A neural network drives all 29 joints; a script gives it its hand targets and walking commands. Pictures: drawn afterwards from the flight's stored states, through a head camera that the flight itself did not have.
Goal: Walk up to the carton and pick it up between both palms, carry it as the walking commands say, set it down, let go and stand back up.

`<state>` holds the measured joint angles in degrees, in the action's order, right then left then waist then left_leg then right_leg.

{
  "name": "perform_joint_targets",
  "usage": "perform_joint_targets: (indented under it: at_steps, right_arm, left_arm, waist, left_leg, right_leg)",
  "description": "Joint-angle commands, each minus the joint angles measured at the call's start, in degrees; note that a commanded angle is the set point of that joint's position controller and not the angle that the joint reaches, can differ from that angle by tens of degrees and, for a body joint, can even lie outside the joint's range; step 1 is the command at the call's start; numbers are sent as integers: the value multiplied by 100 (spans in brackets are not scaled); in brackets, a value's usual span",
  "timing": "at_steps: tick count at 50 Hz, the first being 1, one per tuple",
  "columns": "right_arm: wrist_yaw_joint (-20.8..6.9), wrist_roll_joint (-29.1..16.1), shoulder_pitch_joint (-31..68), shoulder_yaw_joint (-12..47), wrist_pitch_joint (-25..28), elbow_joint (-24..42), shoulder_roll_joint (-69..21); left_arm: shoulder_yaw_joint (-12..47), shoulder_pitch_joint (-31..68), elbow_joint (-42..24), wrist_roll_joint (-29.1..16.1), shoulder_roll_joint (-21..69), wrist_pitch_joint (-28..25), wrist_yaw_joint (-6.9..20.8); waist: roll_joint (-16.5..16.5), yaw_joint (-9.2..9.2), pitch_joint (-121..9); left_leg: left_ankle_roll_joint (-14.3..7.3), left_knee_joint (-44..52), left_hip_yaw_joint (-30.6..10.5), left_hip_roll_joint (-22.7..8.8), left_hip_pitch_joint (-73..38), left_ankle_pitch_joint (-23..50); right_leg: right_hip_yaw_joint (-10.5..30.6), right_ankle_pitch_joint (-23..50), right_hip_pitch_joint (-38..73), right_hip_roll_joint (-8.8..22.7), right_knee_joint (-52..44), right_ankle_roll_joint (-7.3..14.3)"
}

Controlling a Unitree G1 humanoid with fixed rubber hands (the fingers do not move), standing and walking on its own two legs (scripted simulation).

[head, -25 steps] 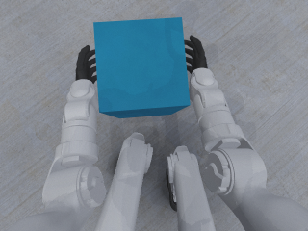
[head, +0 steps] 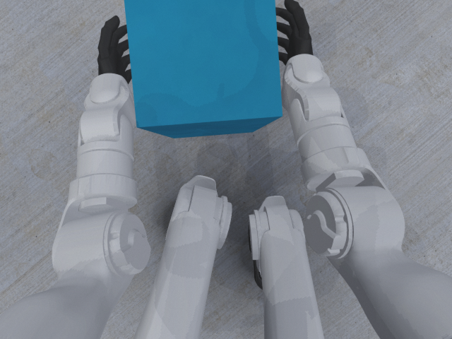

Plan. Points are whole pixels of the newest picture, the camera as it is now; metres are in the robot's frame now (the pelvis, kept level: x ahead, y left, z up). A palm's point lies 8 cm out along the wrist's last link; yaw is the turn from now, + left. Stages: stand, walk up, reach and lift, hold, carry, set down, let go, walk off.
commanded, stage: set down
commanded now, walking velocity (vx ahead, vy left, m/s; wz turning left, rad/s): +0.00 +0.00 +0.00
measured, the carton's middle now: (207, 77) +0.50 +0.12 -0.19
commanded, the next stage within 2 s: none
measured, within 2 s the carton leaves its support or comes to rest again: rests again in 1.80 s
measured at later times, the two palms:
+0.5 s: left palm (127, 74) +0.47 +0.25 -0.18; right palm (288, 60) +0.55 -0.01 -0.18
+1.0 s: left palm (133, 79) +0.47 +0.25 -0.20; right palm (288, 69) +0.54 -0.02 -0.20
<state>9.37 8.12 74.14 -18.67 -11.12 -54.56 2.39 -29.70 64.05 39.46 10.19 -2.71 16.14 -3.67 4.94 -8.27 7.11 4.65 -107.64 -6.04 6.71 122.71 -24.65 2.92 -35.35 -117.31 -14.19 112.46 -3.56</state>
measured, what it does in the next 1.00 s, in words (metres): stands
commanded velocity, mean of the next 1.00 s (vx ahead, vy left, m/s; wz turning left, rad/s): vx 0.00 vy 0.00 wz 0.00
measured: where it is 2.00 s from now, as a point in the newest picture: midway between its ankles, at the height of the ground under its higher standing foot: (222, 247)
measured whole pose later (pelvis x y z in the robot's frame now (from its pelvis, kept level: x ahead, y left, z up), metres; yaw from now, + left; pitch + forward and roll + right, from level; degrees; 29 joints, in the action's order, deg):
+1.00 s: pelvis +0.00 +0.00 -0.05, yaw -2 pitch +41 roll +0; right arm 12.7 4.1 80.7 -11.4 -10.8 -61.3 5.1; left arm -30.7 68.9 46.8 8.4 -7.0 13.7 -1.8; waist 4.3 -9.7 11.4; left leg 4.5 -116.7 -4.2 3.7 130.3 -26.9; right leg 2.4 -35.7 -126.5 -16.3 121.5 -3.8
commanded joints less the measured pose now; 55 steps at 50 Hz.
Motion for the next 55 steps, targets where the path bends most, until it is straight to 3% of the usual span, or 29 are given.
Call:
perform_joint_targets:
  at_steps: [1, 15, 17, 21, 29, 51, 55]
  right_arm:
    - [-883, -418, 2975, 2040, 8, -61, -5571]
    - [-919, -715, 3486, 2213, 29, 7, -5290]
    - [-920, -771, 3577, 2305, 25, 57, -5303]
    - [-911, -839, 3544, 2390, 43, 65, -5433]
    - [-951, -754, 3363, 2233, 44, -217, -5454]
    - [-906, -806, 3445, 2355, 187, -260, -5297]
    - [-917, -870, 3440, 2428, 233, -212, -5271]
  left_arm:
    - [2637, 4159, -378, -595, 4478, -293, 1163]
    - [2734, 4606, -332, -823, 4256, -316, 1230]
    - [2737, 4722, -414, -857, 4219, -336, 1237]
    - [2766, 4688, -360, -929, 4258, -354, 1254]
    - [2474, 4441, 44, -765, 4136, -335, 1377]
    - [2079, 4380, 352, -728, 3712, -502, 1543]
    - [2108, 4337, 353, -747, 3680, -552, 1538]
  waist:
    - [-133, -499, -6764]
    - [-169, -587, -6905]
    - [-78, -664, -6954]
    - [41, -643, -6806]
    - [174, -704, -6302]
    - [588, -889, -5943]
    - [545, -923, -5908]
  left_leg:
    - [-146, 547, 1057, 83, -4896, 1549]
    - [-134, 32, 1067, 10, -4697, 1763]
    - [-157, 14, 1067, 15, -4597, 1768]
    - [-189, -86, 1023, 15, -4571, 1988]
    - [-232, -162, 1078, 6, -4053, 1723]
    - [-355, -392, 1046, -26, -3186, 1644]
    - [-356, -445, 1032, -33, -3152, 1770]
  right_leg:
    - [-515, 1058, 1714, -73, -1029, 233]
    - [-582, 1114, 1352, -73, -450, 240]
    - [-585, 1137, 1417, -75, -394, 233]
    - [-602, 1240, 1274, -85, -353, 216]
    - [-561, 1118, 1064, -66, -385, 217]
    - [-478, 1244, 953, -25, -311, 189]
    - [-457, 1353, 883, -19, -271, 199]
